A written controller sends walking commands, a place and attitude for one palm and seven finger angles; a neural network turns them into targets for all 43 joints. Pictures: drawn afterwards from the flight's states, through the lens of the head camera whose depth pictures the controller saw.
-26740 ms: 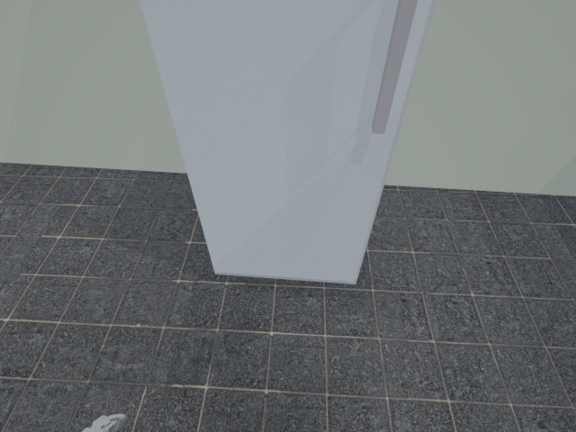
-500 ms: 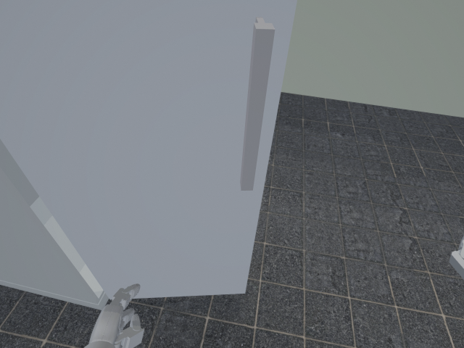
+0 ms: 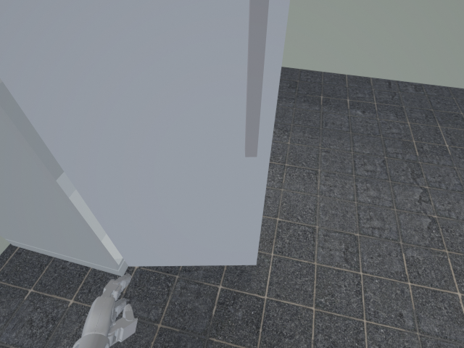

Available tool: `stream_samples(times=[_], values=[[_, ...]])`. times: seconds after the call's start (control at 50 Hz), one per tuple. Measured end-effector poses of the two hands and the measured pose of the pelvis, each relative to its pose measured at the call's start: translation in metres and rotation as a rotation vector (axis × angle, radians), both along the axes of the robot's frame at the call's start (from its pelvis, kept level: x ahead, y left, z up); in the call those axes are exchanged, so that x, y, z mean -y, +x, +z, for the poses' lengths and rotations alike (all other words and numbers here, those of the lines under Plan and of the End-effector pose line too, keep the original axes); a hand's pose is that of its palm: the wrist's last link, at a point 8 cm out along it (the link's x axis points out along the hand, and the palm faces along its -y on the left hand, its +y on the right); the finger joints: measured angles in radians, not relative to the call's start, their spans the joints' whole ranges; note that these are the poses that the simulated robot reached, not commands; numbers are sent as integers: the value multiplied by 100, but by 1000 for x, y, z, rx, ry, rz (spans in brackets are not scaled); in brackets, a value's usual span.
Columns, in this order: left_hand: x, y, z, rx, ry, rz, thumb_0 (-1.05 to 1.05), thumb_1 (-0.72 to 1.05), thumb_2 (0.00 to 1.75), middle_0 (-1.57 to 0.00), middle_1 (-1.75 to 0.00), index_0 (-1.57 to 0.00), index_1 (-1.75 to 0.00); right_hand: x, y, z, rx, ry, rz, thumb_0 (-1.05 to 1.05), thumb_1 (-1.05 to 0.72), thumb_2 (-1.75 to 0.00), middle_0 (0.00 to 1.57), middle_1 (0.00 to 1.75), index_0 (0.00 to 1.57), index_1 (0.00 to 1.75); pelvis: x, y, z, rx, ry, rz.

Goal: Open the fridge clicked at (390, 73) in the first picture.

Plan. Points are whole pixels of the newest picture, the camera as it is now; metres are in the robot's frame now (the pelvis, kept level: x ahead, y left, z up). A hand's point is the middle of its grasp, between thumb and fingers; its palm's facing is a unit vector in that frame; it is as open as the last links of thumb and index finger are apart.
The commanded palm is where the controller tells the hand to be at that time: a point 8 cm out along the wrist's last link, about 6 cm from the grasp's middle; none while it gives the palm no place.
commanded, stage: step back with the hand held close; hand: right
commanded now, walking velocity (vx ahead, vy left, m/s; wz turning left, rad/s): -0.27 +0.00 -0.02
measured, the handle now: (253, 81) +0.53 -0.02 +0.20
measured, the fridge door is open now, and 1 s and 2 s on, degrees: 75 75 75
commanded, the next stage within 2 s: stop stepping back and stand still in 0.86 s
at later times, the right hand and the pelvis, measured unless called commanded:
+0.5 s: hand out of the picture +0.16 -0.28 +0.17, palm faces +0.48 +0.78 -0.40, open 7.4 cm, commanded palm +0.07 -0.32 +0.19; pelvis -0.05 -0.01 -0.02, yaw -4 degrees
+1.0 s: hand out of the picture +0.11 -0.23 +0.18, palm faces +0.22 +0.87 -0.44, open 7.4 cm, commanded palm +0.05 -0.29 +0.19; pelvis -0.13 -0.01 +0.00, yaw +6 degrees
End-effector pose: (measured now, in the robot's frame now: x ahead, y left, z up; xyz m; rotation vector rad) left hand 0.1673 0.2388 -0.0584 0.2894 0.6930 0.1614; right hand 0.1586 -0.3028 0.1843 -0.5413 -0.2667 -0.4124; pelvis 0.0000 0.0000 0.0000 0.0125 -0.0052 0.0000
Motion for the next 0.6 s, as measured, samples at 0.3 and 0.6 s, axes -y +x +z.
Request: stream_samples(times=[0.3, 0.6], values=[[14, -28, -14, -16, 16, -64, 1, 90, 90, -20, -30, -21, -30, 15, -42, 4, 108, -97, -33, 1, -89, -90, 22, 30, 22, 31, 2, -25, -14, 15, 10, -67], [24, -42, -4, 7, 45, -50, 1, 90, 90, -20, -30, -21, -30, 17, -55, -3, 127, -85, 79, 1, -89, -90, 22, 30, 22, 31, 14, -57, -16, -4, 38, -66]])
